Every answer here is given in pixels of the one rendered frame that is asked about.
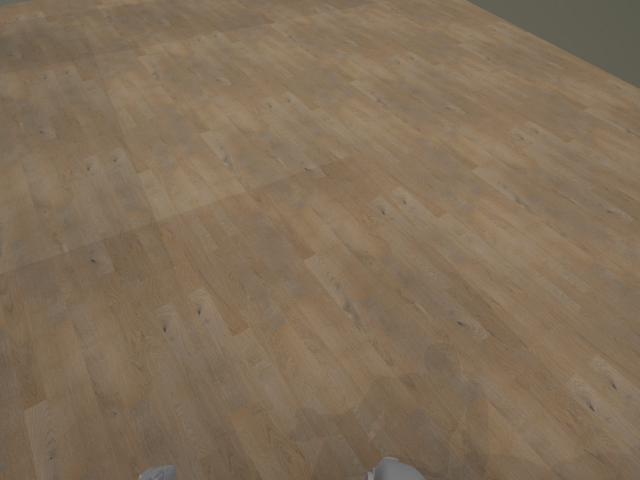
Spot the right robot shin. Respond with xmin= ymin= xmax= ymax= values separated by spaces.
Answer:
xmin=377 ymin=457 xmax=399 ymax=466

